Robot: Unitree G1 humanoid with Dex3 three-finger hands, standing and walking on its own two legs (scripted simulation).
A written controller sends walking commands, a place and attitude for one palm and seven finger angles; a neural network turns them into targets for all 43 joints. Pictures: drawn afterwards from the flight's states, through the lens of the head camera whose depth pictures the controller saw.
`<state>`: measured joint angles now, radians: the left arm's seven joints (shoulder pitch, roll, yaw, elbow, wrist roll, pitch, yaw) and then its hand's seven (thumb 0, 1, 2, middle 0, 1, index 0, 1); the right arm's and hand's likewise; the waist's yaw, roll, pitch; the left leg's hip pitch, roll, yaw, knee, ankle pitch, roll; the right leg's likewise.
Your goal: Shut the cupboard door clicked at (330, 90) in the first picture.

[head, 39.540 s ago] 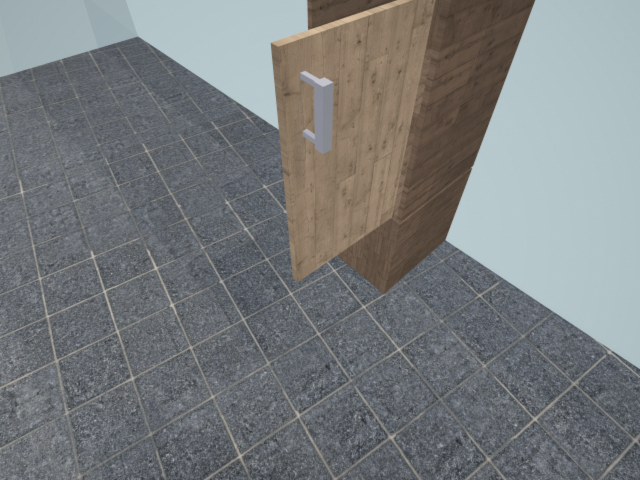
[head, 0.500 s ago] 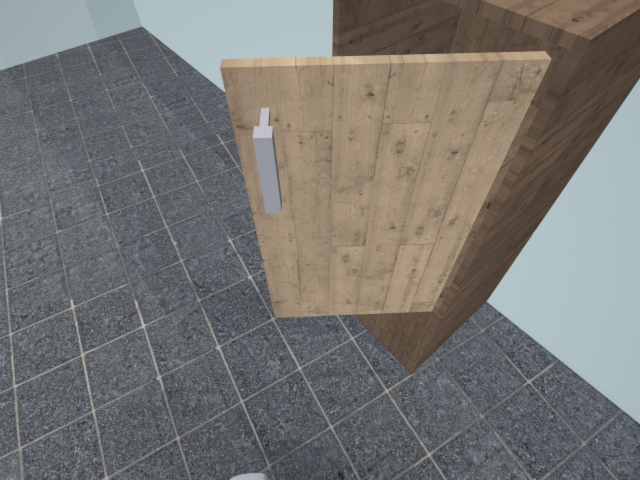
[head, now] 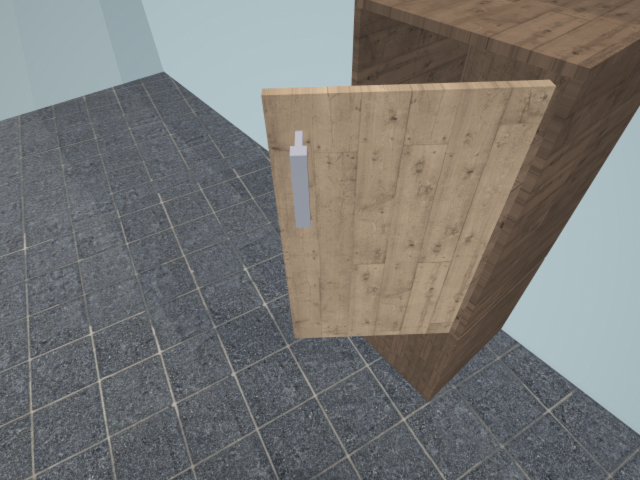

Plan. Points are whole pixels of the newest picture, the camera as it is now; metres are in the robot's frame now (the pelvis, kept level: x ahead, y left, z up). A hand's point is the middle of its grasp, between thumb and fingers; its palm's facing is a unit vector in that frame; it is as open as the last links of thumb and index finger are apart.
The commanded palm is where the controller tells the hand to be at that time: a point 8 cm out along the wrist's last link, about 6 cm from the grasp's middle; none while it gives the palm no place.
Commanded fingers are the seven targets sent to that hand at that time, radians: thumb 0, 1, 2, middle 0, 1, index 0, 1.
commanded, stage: come to a stop and stand still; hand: left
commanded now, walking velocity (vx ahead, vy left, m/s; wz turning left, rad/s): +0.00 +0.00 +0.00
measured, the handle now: (301, 180) +0.46 +0.07 +0.15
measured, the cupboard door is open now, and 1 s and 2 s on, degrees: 52 52 52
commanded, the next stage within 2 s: look again from close up in 1.08 s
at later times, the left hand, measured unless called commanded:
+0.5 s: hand out of the picture +0.05 +0.16 -0.15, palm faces -0.03 -0.97 -0.23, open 7.4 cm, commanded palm none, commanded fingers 0.00 0.90 0.90 -0.20 -0.30 -0.20 -0.30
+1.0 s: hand out of the picture +0.06 +0.13 -0.16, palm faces +0.01 -0.98 -0.22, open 7.4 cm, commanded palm none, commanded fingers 0.00 0.90 0.90 -0.20 -0.30 -0.20 -0.30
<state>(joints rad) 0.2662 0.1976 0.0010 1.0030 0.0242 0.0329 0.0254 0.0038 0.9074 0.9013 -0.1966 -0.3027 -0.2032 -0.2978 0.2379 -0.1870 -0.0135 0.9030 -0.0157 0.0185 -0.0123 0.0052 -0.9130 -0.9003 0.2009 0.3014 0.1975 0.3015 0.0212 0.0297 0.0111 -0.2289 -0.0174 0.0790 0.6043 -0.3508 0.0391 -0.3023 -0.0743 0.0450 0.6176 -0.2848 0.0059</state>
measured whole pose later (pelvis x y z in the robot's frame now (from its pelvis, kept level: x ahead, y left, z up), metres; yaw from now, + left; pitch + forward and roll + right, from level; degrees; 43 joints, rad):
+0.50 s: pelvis +0.01 -0.03 +0.01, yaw -1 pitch +0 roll +1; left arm 0.22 0.18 -0.02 1.05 0.01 0.00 0.02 0.00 0.91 0.90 -0.20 -0.30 -0.20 -0.30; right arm 0.27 -0.21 0.00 1.04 -0.01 -0.01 -0.02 0.01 -0.91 -0.90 0.20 0.30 0.20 0.30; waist -0.01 0.02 0.04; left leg -0.16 0.01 0.08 0.45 -0.28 0.00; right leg -0.26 -0.05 0.04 0.52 -0.25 0.03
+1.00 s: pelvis +0.03 -0.05 +0.01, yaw +0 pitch +0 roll +1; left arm 0.21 0.18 -0.01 1.09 0.01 -0.01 0.02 0.00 0.91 0.90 -0.20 -0.30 -0.20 -0.30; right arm 0.24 -0.17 0.00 1.10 -0.01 -0.02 -0.03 0.00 -0.92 -0.90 0.20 0.30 0.20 0.30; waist 0.00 0.01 0.05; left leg -0.13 0.05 0.05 0.42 -0.28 -0.04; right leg -0.22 -0.01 0.00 0.48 -0.25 0.00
